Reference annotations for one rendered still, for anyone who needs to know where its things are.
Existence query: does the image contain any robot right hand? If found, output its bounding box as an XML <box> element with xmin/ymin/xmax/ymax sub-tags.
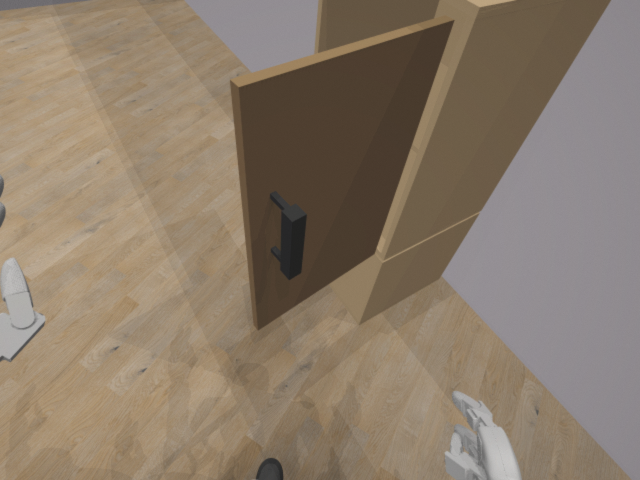
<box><xmin>445</xmin><ymin>391</ymin><xmax>522</xmax><ymax>480</ymax></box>

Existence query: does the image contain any cupboard door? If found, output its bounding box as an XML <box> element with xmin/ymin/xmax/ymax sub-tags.
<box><xmin>230</xmin><ymin>15</ymin><xmax>454</xmax><ymax>330</ymax></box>

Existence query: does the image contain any robot left foot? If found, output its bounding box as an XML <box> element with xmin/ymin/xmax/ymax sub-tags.
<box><xmin>256</xmin><ymin>458</ymin><xmax>283</xmax><ymax>480</ymax></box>

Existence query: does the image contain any handle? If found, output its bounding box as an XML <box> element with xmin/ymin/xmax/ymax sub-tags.
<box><xmin>270</xmin><ymin>191</ymin><xmax>307</xmax><ymax>280</ymax></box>

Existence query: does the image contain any robot left hand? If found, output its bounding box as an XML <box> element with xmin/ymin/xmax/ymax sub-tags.
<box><xmin>0</xmin><ymin>175</ymin><xmax>46</xmax><ymax>362</ymax></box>

